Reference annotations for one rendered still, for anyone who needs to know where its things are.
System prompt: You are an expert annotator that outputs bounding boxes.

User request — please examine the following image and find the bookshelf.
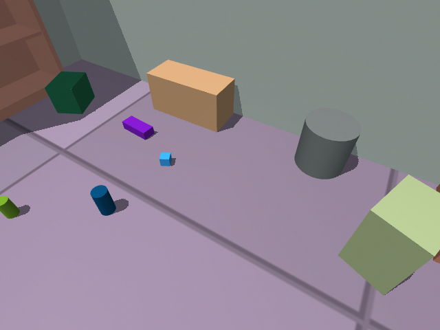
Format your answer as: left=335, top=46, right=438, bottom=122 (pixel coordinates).
left=0, top=0, right=64, bottom=122

